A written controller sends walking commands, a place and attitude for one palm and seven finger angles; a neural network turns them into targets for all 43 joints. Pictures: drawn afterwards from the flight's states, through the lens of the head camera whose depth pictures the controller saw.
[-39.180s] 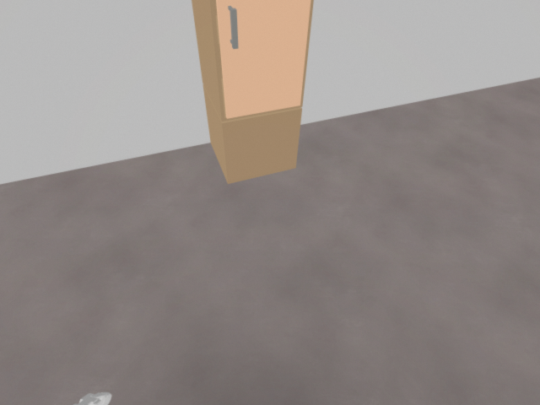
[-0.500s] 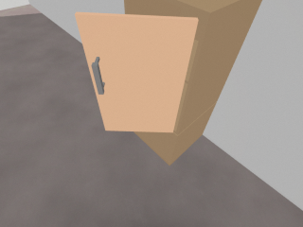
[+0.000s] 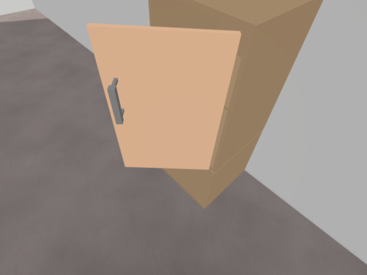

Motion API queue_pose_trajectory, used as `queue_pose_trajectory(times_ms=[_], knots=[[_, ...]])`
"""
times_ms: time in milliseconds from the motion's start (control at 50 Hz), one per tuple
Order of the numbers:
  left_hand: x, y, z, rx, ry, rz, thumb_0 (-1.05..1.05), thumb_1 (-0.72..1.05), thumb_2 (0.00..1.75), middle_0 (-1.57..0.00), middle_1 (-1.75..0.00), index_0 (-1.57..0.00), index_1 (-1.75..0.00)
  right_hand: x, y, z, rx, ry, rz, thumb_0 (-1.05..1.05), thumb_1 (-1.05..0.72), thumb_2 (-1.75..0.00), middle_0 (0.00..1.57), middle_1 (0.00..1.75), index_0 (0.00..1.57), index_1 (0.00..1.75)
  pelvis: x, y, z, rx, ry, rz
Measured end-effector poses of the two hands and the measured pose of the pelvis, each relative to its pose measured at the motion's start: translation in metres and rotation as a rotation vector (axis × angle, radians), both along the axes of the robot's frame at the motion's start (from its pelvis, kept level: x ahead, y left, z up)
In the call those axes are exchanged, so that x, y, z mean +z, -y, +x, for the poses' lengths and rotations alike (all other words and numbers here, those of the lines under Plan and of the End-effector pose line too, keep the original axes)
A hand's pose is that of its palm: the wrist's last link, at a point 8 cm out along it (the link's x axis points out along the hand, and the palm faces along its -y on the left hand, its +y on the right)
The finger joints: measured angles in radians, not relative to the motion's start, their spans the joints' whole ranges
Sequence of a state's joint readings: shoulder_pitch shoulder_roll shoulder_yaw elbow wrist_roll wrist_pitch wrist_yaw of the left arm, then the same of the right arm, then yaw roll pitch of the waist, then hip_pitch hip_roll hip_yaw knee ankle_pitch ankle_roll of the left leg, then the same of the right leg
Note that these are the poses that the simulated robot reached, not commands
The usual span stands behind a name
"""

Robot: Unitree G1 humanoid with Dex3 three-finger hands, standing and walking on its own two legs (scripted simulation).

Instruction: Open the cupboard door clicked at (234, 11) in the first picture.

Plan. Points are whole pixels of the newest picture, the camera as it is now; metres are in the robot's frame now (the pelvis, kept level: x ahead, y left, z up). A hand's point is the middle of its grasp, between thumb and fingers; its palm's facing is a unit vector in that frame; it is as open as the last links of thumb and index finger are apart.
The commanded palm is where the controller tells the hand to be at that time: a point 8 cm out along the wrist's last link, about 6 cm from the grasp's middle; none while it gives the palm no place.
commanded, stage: come to a stop and stand still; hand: left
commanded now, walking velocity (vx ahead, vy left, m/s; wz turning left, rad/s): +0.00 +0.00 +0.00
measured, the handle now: (117, 101) +0.56 +0.24 +0.04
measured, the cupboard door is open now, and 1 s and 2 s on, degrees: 46 46 46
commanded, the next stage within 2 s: look again from close up in 0.14 s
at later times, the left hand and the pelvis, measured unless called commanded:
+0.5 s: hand out of the picture +0.04 +0.19 -0.17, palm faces -0.01 -0.97 -0.23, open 7.4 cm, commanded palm none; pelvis +0.01 -0.01 +0.00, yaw +0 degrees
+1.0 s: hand (95, 264) +0.15 +0.20 -0.06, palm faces +0.29 -0.94 -0.18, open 7.5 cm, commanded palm +0.10 +0.24 -0.06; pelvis -0.01 -0.02 +0.00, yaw +2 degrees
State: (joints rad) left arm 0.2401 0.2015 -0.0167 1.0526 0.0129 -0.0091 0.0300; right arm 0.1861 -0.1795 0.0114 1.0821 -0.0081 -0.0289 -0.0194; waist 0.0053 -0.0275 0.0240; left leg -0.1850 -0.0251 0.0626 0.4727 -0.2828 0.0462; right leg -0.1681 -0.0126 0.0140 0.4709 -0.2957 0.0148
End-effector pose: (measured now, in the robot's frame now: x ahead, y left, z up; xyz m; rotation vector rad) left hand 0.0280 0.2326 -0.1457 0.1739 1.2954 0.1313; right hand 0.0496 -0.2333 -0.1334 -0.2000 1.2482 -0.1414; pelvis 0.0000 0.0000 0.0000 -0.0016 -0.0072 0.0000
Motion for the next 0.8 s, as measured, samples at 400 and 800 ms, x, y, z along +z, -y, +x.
queue_pose_trajectory(times_ms=[400,800], knots=[[0.003,-0.006,0.008,0.0,-0.02,0.026,0.0,0.91,0.9,-0.2,-0.3,-0.2,-0.3,0.002,0.019,-0.004,-0.01,-0.055,-0.033,0.01,-0.91,-0.9,0.2,0.3,0.2,0.3,0.002,0.006,0.01,0.001,0.0,0.003],[0.006,0.003,0.007,-0.001,-0.011,0.018,0.0,0.91,0.9,-0.2,-0.3,-0.2,-0.3,0.003,0.023,-0.008,-0.007,-0.061,-0.023,0.01,-0.91,-0.9,0.2,0.3,0.2,0.3,0.004,0.013,0.007,0.004,0.003,0.005]])
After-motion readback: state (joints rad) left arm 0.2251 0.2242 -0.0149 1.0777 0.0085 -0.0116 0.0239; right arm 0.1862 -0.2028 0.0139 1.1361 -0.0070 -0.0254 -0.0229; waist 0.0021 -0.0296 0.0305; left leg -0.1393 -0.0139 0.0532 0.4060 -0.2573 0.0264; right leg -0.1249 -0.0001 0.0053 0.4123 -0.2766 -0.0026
